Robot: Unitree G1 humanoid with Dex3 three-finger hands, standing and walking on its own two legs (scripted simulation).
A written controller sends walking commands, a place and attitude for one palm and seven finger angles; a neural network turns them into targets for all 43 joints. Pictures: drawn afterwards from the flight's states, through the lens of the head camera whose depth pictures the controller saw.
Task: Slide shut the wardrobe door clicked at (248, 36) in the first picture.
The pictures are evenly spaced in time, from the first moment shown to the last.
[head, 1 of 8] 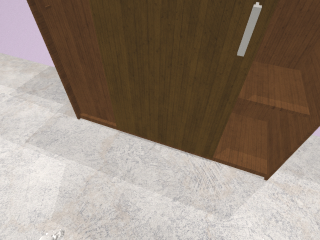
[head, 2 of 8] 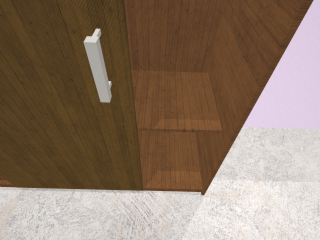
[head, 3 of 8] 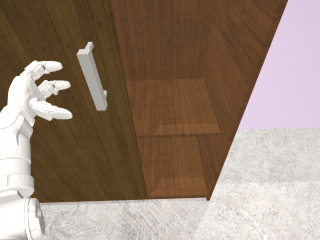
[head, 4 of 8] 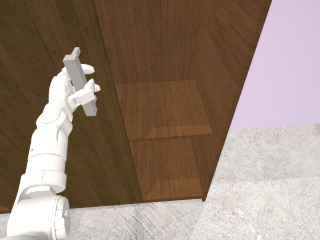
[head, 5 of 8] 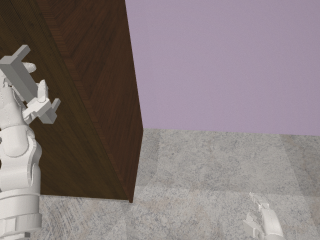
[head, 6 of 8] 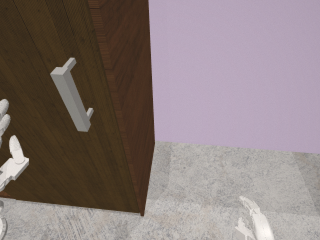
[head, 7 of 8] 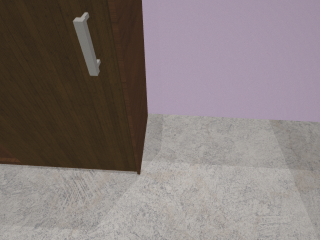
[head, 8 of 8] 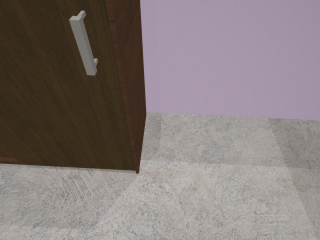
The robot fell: no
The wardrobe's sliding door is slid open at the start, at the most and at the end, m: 0.37 0.37 0.00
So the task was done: yes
